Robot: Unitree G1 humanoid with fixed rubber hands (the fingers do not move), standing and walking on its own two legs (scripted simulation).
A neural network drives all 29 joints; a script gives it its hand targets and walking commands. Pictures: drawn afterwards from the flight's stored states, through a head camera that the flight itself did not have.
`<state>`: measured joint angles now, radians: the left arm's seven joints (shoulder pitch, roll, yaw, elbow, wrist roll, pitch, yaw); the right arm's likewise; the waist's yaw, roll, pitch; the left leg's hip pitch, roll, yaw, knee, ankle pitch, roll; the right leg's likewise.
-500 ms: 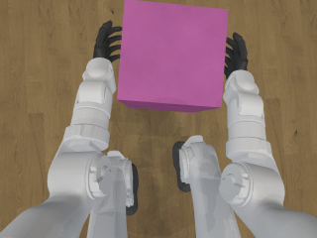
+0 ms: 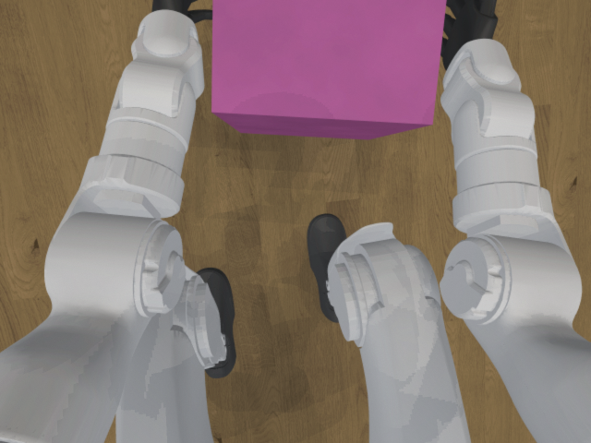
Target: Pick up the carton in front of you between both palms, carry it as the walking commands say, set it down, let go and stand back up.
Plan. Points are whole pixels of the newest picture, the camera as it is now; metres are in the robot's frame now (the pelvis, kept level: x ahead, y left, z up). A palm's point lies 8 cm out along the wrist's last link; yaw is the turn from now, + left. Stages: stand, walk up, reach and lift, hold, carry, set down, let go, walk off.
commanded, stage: set down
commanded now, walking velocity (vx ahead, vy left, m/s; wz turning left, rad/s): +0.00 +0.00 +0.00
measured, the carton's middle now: (316, 47) +0.53 -0.12 -0.23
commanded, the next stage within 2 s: none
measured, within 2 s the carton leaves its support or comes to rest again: rests again in 1.04 s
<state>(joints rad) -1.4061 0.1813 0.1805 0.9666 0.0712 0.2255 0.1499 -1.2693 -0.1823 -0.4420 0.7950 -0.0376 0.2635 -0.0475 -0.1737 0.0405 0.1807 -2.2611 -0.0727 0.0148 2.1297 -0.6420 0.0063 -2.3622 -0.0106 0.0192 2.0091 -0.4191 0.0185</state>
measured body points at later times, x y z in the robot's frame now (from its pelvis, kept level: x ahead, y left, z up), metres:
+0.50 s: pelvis +0.00 +0.00 -0.02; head +0.36 -0.01 +0.24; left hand +0.56 +0.04 -0.20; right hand +0.50 -0.26 -0.18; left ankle +0.08 +0.11 -0.36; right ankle +0.14 -0.13 -0.36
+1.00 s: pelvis +0.00 +0.00 -0.02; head +0.37 +0.00 +0.23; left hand +0.56 +0.03 -0.20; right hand +0.50 -0.28 -0.19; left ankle +0.08 +0.11 -0.36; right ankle +0.14 -0.13 -0.36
